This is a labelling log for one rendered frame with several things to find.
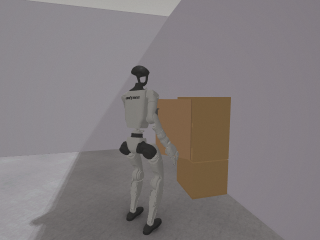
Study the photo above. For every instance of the left robot upper arm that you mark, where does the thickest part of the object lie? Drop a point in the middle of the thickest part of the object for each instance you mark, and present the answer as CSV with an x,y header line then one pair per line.
x,y
123,98

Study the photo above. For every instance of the right robot hand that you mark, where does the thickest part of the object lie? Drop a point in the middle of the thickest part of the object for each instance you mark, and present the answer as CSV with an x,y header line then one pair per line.
x,y
172,152

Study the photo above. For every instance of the left robot thigh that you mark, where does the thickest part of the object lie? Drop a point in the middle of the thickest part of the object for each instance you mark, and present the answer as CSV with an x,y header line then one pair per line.
x,y
135,160

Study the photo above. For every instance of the robot right forearm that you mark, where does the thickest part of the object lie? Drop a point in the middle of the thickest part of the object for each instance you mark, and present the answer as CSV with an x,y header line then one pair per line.
x,y
157,127

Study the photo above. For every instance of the robot left shin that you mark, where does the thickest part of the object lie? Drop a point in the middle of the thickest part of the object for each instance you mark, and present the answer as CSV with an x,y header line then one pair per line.
x,y
135,187

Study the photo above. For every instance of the cupboard door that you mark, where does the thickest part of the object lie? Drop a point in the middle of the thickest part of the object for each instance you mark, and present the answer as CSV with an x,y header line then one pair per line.
x,y
175,116

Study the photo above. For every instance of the right robot upper arm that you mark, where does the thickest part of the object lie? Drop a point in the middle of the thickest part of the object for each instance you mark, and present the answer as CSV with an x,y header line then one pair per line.
x,y
152,105

